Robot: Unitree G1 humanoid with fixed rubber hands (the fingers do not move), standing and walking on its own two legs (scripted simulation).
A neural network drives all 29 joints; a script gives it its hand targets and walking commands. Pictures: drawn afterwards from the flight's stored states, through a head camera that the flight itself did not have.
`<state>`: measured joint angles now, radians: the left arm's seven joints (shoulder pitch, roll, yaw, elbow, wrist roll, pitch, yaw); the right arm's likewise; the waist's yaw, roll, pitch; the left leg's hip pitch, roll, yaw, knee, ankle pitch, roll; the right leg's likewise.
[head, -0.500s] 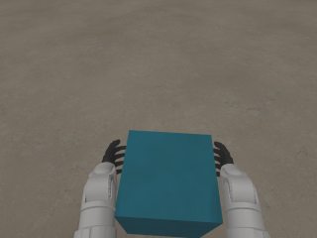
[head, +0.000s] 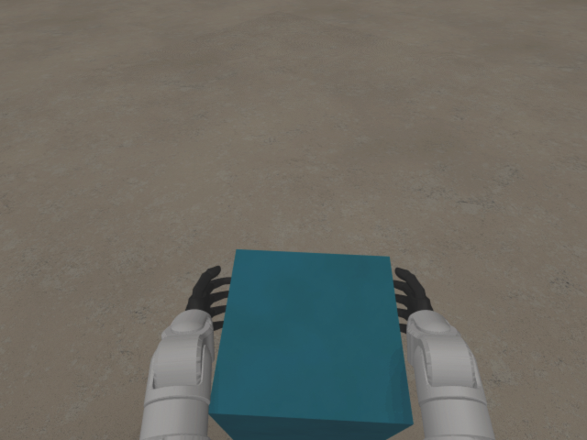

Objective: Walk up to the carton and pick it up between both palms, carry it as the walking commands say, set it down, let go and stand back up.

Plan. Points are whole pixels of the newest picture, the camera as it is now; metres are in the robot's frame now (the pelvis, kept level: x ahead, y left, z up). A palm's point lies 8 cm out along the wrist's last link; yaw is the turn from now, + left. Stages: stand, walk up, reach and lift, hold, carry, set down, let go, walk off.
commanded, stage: hold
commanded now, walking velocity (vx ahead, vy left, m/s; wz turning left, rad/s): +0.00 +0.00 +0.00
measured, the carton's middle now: (306, 356) +0.27 +0.00 -0.03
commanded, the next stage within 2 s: carry in 1.40 s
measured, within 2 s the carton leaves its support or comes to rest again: neither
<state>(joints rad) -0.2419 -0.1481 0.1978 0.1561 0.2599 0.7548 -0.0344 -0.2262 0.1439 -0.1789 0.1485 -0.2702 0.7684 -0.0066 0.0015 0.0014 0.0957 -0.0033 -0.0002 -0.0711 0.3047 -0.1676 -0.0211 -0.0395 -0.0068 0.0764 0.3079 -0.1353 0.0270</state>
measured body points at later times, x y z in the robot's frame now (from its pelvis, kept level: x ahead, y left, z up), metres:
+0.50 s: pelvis +0.00 +0.00 +0.00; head -0.03 +0.00 +0.45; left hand +0.30 +0.15 +0.04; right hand +0.30 -0.15 +0.03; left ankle +0.01 +0.14 -0.75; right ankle +0.03 -0.14 -0.75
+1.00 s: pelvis +0.00 +0.00 +0.00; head -0.03 +0.00 +0.45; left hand +0.29 +0.15 +0.03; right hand +0.29 -0.15 +0.03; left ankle +0.01 +0.14 -0.75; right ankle +0.03 -0.14 -0.75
